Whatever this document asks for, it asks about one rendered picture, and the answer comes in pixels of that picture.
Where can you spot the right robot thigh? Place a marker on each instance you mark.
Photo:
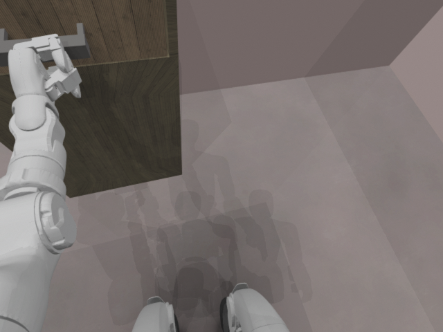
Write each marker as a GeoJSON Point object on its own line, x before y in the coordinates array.
{"type": "Point", "coordinates": [250, 311]}

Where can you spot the left robot forearm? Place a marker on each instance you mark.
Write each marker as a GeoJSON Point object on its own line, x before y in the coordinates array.
{"type": "Point", "coordinates": [38, 161]}

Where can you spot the handle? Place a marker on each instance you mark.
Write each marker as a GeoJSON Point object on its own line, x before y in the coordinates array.
{"type": "Point", "coordinates": [76, 46]}

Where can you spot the cabinet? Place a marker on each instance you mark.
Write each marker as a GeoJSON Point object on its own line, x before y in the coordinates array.
{"type": "Point", "coordinates": [126, 127]}

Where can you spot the robot left shin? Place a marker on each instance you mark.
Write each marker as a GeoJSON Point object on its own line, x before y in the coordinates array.
{"type": "Point", "coordinates": [154, 300]}

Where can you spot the drawer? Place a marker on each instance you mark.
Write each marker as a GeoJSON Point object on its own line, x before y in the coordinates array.
{"type": "Point", "coordinates": [116, 30]}

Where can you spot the left robot upper arm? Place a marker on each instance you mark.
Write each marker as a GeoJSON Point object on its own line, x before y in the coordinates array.
{"type": "Point", "coordinates": [34, 231]}

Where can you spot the robot left hand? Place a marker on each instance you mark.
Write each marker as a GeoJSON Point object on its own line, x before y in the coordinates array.
{"type": "Point", "coordinates": [28, 75]}

